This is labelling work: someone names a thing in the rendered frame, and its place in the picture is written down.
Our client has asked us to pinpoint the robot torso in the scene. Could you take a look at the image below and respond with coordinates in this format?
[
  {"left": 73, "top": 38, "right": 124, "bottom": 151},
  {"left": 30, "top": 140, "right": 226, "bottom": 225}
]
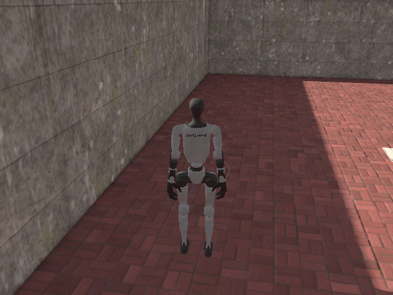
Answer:
[{"left": 182, "top": 122, "right": 211, "bottom": 184}]

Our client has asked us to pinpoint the robot right hand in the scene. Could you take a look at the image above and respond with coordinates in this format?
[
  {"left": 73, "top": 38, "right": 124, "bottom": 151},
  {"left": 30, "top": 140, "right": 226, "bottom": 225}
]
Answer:
[{"left": 212, "top": 182, "right": 227, "bottom": 200}]

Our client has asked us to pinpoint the right robot shin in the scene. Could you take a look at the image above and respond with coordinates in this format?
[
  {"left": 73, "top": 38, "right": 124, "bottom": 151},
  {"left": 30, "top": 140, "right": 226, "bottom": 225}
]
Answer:
[{"left": 205, "top": 207, "right": 214, "bottom": 248}]

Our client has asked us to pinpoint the robot right upper arm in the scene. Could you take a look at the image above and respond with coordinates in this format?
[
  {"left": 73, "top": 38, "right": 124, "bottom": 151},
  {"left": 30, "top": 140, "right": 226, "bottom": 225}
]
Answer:
[{"left": 209, "top": 124, "right": 222, "bottom": 159}]

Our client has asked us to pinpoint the robot left hand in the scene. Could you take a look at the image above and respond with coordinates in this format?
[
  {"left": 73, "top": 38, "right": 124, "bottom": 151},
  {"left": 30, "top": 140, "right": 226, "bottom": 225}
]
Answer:
[{"left": 167, "top": 182, "right": 182, "bottom": 200}]

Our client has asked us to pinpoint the robot left upper arm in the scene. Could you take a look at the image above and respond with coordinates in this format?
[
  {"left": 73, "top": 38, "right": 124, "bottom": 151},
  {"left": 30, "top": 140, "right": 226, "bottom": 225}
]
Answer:
[{"left": 171, "top": 124, "right": 184, "bottom": 159}]

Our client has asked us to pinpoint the right robot forearm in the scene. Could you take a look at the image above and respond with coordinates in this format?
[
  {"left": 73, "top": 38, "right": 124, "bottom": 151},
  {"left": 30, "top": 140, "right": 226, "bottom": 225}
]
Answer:
[{"left": 216, "top": 151, "right": 226, "bottom": 183}]

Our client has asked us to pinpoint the left robot forearm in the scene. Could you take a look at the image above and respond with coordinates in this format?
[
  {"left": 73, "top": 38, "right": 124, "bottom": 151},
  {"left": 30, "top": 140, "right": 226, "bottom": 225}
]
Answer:
[{"left": 168, "top": 151, "right": 178, "bottom": 183}]

